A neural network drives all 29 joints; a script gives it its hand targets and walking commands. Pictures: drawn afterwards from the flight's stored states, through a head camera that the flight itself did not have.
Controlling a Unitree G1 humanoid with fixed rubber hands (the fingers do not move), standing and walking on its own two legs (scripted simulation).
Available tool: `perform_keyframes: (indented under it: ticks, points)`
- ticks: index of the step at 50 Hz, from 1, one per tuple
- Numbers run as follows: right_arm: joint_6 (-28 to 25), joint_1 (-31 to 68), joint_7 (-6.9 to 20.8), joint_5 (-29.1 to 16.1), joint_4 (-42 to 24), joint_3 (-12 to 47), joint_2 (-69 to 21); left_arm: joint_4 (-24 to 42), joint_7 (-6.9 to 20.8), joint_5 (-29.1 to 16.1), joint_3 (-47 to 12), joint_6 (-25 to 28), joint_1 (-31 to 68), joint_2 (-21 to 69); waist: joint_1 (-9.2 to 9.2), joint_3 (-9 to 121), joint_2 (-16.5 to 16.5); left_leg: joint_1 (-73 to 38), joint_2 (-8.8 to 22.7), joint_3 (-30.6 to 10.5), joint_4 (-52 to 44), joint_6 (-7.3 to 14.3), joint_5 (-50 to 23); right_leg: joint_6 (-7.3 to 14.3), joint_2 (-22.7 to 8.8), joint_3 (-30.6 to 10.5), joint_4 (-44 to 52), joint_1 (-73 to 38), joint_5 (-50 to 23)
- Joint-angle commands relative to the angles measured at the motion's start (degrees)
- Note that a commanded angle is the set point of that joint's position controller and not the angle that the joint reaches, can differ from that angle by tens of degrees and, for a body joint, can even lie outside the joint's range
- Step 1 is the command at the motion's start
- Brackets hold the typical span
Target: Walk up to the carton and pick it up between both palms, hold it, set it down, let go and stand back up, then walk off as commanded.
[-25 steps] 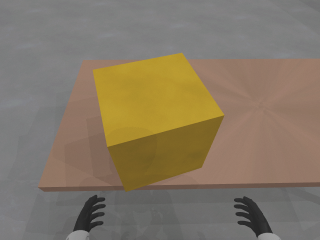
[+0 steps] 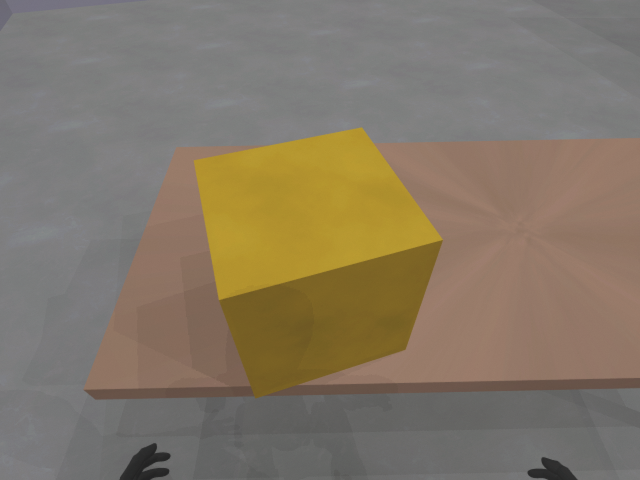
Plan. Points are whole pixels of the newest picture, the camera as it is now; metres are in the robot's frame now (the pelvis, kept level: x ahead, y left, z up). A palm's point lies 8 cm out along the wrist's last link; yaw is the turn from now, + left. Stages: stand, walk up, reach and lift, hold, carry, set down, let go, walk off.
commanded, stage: stand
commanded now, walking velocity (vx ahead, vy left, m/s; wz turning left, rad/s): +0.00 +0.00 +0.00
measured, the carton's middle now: (308, 263) +0.40 +0.05 +0.02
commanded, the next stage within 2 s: walk off in 1.62 s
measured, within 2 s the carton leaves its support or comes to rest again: neither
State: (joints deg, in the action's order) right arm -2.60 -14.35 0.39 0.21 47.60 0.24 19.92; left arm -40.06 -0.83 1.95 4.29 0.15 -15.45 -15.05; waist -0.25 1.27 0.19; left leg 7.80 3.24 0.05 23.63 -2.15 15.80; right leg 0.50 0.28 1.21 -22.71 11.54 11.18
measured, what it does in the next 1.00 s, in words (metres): stands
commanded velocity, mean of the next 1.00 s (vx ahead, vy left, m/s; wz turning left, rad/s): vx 0.00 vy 0.00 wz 0.00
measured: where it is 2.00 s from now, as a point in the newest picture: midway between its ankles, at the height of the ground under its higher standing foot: outside the picture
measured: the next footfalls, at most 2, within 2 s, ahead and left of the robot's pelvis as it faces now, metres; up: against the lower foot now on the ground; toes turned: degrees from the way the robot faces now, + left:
none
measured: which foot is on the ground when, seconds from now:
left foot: down 0.00-1.00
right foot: down 0.00-1.00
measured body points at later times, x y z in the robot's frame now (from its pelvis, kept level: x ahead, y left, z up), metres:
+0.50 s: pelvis -0.01 +0.00 +0.00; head -0.02 +0.00 +0.45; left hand +0.10 +0.27 -0.10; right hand +0.08 -0.29 -0.11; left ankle -0.04 +0.14 -0.74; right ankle +0.01 -0.12 -0.74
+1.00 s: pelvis -0.01 +0.00 +0.00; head -0.02 +0.00 +0.45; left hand +0.09 +0.27 -0.11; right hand +0.07 -0.30 -0.11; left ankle -0.04 +0.14 -0.74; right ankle +0.01 -0.12 -0.74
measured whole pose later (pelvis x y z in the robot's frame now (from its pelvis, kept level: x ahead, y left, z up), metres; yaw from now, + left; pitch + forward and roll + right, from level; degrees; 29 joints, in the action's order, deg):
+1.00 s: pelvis -0.01 +0.00 +0.00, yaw +0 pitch -1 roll +0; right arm -1.9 -14.1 0.6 0.2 51.1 0.2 20.0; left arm -43.4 -0.8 1.7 4.1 0.5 -15.4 -15.1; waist 0.2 0.5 -0.1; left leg 7.8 3.2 0.0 23.6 -2.1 14.7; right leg 0.5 0.3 1.2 -22.7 11.5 10.1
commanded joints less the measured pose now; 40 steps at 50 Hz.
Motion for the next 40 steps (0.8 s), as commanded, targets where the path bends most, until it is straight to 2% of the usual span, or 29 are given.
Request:
perform_keyframes:
  ticks: [1,2,4,5,6,7,8,9,10,12,13,17,18,19,20,22,25,26,27,29,30,31,33,34,35,36,38,39,40]
  points:
    - [-0.4,2.1,-0.6,2.1,-2.7,-3.9,13.2,-1.5,1.0,-0.1,2.5,2.8,4.6,-15.1,-0.32,1.8,-0.7,0.3,4.2,-2.7,-0.6,4.7,-13.3,2.4,-6.9,-5.8,1.4,-4.5,-11.8]
    - [-0.4,1.6,-0.9,1.7,-3.5,-3.4,11.2,-1.6,0.9,-0.5,2.0,2.8,5.5,-14.5,0.6,0.6,3.5,1.3,4.7,-3.8,-1.5,4.7,-15.2,2.1,-6.9,-4.5,1.1,-2.6,-12.5]
    - [-0.3,-1.0,-0.2,1.2,-2.6,-3.0,11.6,-2.5,0.5,-0.8,2.2,3.1,3.0,-15.4,0.49,2.2,1.4,0.0,3.9,-3.2,-2.1,4.7,-13.5,1.9,-6.1,-4.7,1.3,-2.9,-8.9]
    - [-0.4,-0.1,-0.6,1.8,-2.3,-2.5,11.7,-1.6,0.7,-0.5,1.9,3.1,4.1,-14.2,0.18,1.0,-2.1,1.0,4.1,-2.1,-1.4,4.5,-11.0,2.1,-6.9,-6.6,2.7,-1.7,-7.3]
    - [-0.3,1.5,-0.1,2.1,-2.3,-2.3,10.5,-2.0,0.7,-0.7,1.9,3.1,4.3,-15.6,-0.36,-0.7,1.1,2.2,4.5,-4.3,-2.9,4.8,-11.0,2.3,-6.6,-6.0,1.7,-1.8,-6.1]
    - [-0.4,1.3,-0.2,2.0,-2.6,-2.8,11.5,-1.5,0.7,0.1,2.2,3.0,4.2,-14.2,-0.69,2.0,-2.4,0.6,4.1,-2.7,-2.3,4.1,-10.2,1.6,-6.3,-5.5,2.6,-3.3,-6.6]
    - [0.2,0.4,-0.7,2.0,-1.3,-3.1,12.6,-2.1,0.5,0.0,2.2,2.6,4.4,-15.4,0.45,2.8,-0.1,0.4,4.2,-2.8,-2.4,3.9,-11.9,1.9,-6.1,-4.7,0.9,-3.4,-9.8]
    - [-0.4,2.8,-0.7,1.8,-1.8,-3.2,12.8,-2.3,0.3,-0.2,2.5,2.5,3.2,-14.4,-1.22,1.0,-2.3,1.4,3.7,-3.2,-1.9,4.2,-11.3,2.0,-6.3,-5.7,2.1,-1.8,-5.0]
    - [0.1,5.1,-0.6,1.9,-2.7,-3.6,12.2,-2.2,0.4,0.0,1.9,2.7,4.6,-14.8,-0.46,-0.1,-2.3,1.6,4.4,-3.0,-2.3,4.4,-8.7,2.0,-6.5,-5.6,2.3,-1.3,-4.9]
    - [-0.1,1.2,-0.2,1.5,-1.9,-2.9,10.8,-2.6,0.7,-0.2,2.2,3.0,5.7,-15.2,1.49,-1.2,3.9,0.7,4.6,-3.8,-2.8,4.2,-6.5,1.9,-6.0,-5.7,4.1,0.5,-2.7]
    - [-0.3,1.6,-0.6,1.6,-1.5,-3.3,11.9,-2.5,0.7,-0.4,1.7,2.9,5.2,-15.1,0.02,0.5,-0.3,1.6,4.3,-3.5,-2.8,5.1,-7.7,1.8,-6.7,-6.5,4.6,-3.0,-4.6]
    - [0.0,1.2,-0.2,2.1,-0.7,-3.4,12.5,-2.9,0.4,-0.9,1.8,3.0,4.4,-14.7,-0.52,-2.3,0.5,1.8,4.2,-3.3,-2.9,4.7,-10.0,2.0,-6.3,-6.2,3.0,-2.9,-7.2]
    - [-0.2,2.0,-0.3,1.3,-1.6,-2.9,11.1,-3.3,0.7,-0.3,2.3,3.1,4.9,-16.4,0.58,3.7,1.5,-1.0,4.1,-3.3,-2.3,4.7,-10.6,2.8,-6.7,-6.1,1.4,-3.5,-7.3]
    - [0.0,2.4,-0.5,1.8,-1.2,-3.4,12.6,-2.4,0.9,-0.7,2.3,3.0,4.2,-15.2,-1.01,-1.6,-1.9,2.1,4.2,-3.0,-2.1,4.4,-8.8,1.7,-6.1,-5.6,2.7,-2.3,-5.3]
    - [0.1,2.5,-0.1,1.4,-1.1,-3.4,11.3,-3.6,0.5,-0.2,2.1,2.8,5.9,-17.1,1.5,-1.4,2.2,1.5,4.3,-3.6,-3.4,4.3,-8.4,1.8,-6.5,-6.0,2.6,-2.0,-5.7]
    - [0.1,0.7,-0.8,1.5,-0.1,-2.8,12.8,-3.0,0.7,-1.2,1.7,2.9,3.6,-13.9,-0.71,-0.4,-0.2,1.9,3.5,-2.4,-2.2,4.8,-7.0,1.7,-6.7,-7.2,4.2,-2.3,-4.9]
    - [-0.5,2.5,-0.5,1.6,-0.8,-2.9,10.4,-3.5,0.1,-0.3,2.1,3.0,5.3,-14.7,1.13,-1.5,0.2,1.0,4.6,-3.6,-3.0,4.5,-11.3,2.7,-6.9,-6.7,2.1,-0.3,-9.1]
    - [-0.3,2.2,-0.4,1.9,-0.1,-3.1,11.8,-3.4,0.6,-0.7,2.2,2.9,4.7,-15.1,-0.1,0.1,2.8,1.1,4.3,-3.4,-3.5,4.7,-10.3,1.8,-6.6,-5.1,3.4,-4.1,-7.2]
    - [-0.4,1.3,-0.5,1.9,-0.1,-3.2,13.0,-3.6,0.2,-0.7,2.2,2.8,4.6,-15.3,0.67,0.9,-0.3,1.4,4.4,-4.2,-2.4,5.0,-9.7,2.4,-7.1,-7.1,2.0,-4.1,-8.3]
    - [0.6,1.8,-0.3,1.6,0.3,-3.0,11.6,-3.8,0.6,-1.0,2.1,2.9,3.6,-15.7,-0.17,-0.9,1.1,0.7,4.6,-4.2,-3.3,4.8,-12.3,2.1,-6.9,-5.9,2.6,-2.7,-9.5]
    - [0.3,1.4,-0.6,1.4,0.6,-3.4,11.6,-4.3,0.2,-0.6,2.4,3.0,2.6,-16.2,0.38,0.0,-3.0,-0.2,3.8,-2.9,-2.6,4.5,-11.3,2.0,-7.2,-6.1,2.2,-4.0,-9.0]
    - [0.2,1.9,-0.8,1.3,0.6,-2.9,11.7,-4.6,0.7,-1.1,2.0,3.1,4.4,-15.4,0.46,1.7,0.0,-0.2,4.0,-4.2,-3.0,4.6,-11.3,2.0,-6.8,-6.0,2.9,-3.6,-9.8]
    - [0.2,1.7,-0.2,1.1,0.5,-2.6,10.6,-4.1,0.1,-0.7,2.0,2.9,6.6,-16.5,1.45,-2.4,1.1,2.4,4.7,-3.9,-3.0,4.4,-10.7,1.9,-6.9,-6.1,3.1,-1.1,-7.2]
    - [0.5,1.3,-0.1,1.1,0.3,-2.7,11.1,-4.4,0.4,-0.8,2.5,3.1,3.4,-16.5,0.63,0.7,-1.4,-0.4,4.1,-2.6,-1.7,4.3,-9.6,1.7,-6.3,-6.0,3.6,-2.4,-6.7]
    - [0.4,1.2,-0.1,1.8,0.2,-2.2,10.0,-4.1,0.2,-0.3,1.9,3.2,5.6,-15.9,1.52,0.4,1.9,-0.4,3.7,-2.8,-2.8,3.7,-8.5,1.4,-6.4,-5.5,3.2,-1.4,-4.6]
    - [0.5,1.6,-0.1,1.5,0.4,-3.0,11.8,-3.8,0.4,-0.9,1.7,3.2,4.5,-15.5,0.14,-2.2,-0.1,2.2,3.6,-2.8,-3.1,4.2,-8.1,1.7,-6.3,-6.0,4.7,-1.3,-1.9]
    - [0.0,2.8,-0.3,1.5,-0.1,-3.3,11.2,-4.2,0.1,-0.2,2.2,2.7,5.5,-16.3,1.2,-2.5,2.2,2.3,3.9,-3.8,-3.9,4.0,-8.2,2.0,-6.7,-5.4,2.6,-1.3,-6.3]
    - [-0.3,2.1,-0.2,1.7,0.8,-2.8,12.4,-4.7,0.7,-0.9,1.7,2.9,4.5,-14.7,-0.1,0.4,-0.9,1.6,4.1,-3.4,-3.1,4.5,-9.9,2.4,-7.1,-6.7,3.3,-3.6,-7.1]
    - [-0.3,2.7,-0.5,1.6,1.0,-2.9,11.3,-4.6,0.7,-0.6,1.8,2.9,6.4,-15.0,0.51,-0.4,1.4,1.3,4.0,-3.0,-3.1,4.4,-9.6,2.2,-6.6,-6.0,3.0,-2.3,-6.9]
